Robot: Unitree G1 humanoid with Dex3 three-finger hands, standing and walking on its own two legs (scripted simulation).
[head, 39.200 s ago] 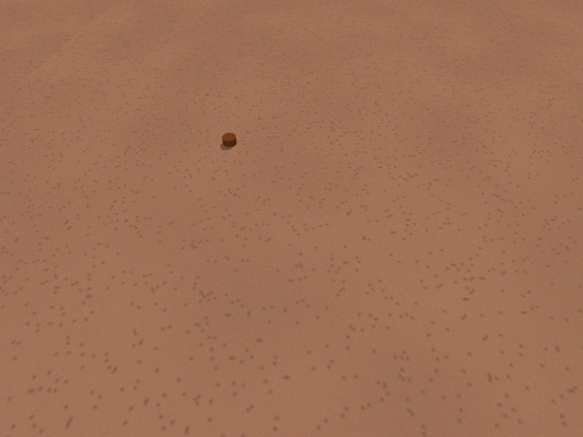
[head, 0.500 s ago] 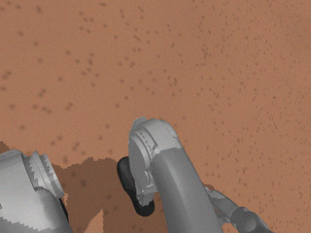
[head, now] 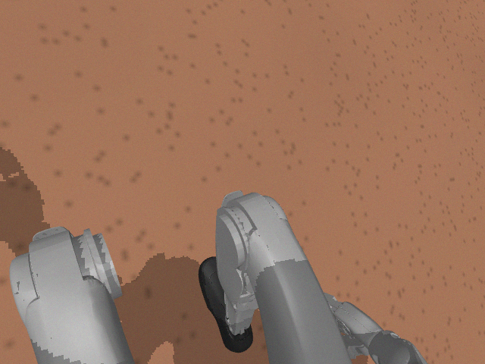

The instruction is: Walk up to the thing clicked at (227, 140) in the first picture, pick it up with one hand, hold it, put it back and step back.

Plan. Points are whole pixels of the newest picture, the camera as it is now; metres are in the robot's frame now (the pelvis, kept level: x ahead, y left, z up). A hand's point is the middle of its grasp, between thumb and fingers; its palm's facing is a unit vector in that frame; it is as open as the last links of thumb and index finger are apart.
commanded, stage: withdraw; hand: left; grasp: from above
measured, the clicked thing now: out of the picture +0.39 +0.37 -0.27
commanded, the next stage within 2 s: home in 0.64 s
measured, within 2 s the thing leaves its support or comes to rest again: neither
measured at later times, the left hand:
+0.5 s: hand out of the picture +0.38 +0.37 -0.12, palm faces -0.45 -0.16 -0.88, open 13.9 cm
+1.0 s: hand out of the picture +0.36 +0.34 -0.08, palm faces -0.34 -0.27 -0.90, open 12.5 cm
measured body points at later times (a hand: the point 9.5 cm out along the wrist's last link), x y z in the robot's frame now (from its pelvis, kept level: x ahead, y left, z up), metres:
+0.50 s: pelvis -0.02 -0.01 +0.03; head +0.19 +0.10 +0.41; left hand +0.40 +0.37 -0.07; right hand +0.10 -0.28 -0.06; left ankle +0.07 +0.13 -0.26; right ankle +0.10 -0.11 -0.26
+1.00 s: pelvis -0.01 -0.01 +0.06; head +0.19 +0.07 +0.46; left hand +0.37 +0.35 -0.03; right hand +0.11 -0.26 -0.06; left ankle +0.07 +0.13 -0.26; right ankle +0.10 -0.11 -0.26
